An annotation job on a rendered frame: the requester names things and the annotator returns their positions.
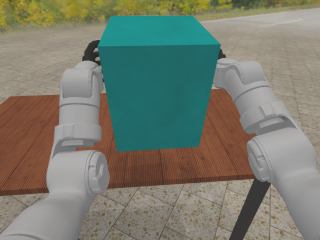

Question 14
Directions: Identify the robot left upper arm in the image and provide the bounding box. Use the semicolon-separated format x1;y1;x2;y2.
0;149;110;240

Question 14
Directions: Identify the robot right hand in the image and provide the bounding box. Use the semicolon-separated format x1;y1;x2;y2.
217;49;226;60

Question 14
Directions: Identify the carton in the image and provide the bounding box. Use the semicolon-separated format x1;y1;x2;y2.
97;15;221;152

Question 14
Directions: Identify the right robot forearm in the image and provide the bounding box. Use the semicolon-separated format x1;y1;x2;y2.
213;58;318;167

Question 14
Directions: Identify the left robot forearm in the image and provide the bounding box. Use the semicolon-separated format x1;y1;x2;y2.
46;60;104;191

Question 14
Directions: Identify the robot right upper arm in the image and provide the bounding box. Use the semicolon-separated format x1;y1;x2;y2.
246;126;320;240

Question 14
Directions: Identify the table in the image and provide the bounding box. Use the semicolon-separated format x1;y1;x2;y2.
0;89;271;240

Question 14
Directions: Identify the robot left hand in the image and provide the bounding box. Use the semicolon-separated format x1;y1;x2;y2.
82;40;104;83

